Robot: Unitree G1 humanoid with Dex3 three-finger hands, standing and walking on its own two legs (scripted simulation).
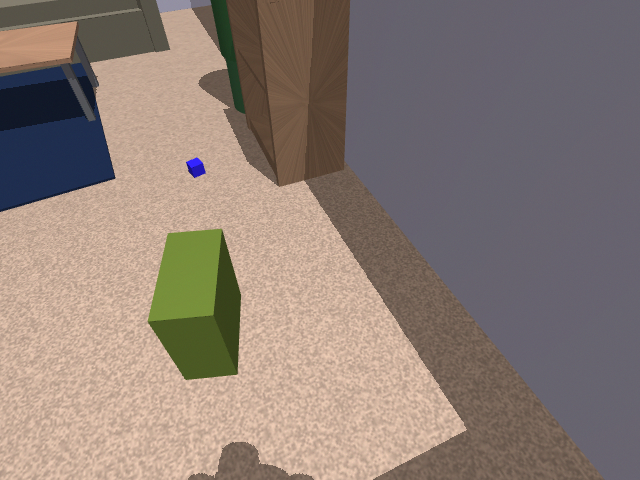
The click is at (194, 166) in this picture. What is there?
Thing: cube
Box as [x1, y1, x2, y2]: [186, 157, 205, 177]
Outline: 197,157 186,162 189,171 194,177 205,172 202,163
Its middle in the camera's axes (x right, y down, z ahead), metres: -0.64 -0.37 +2.03
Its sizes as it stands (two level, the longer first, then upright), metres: 0.065 0.065 0.065
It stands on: the floor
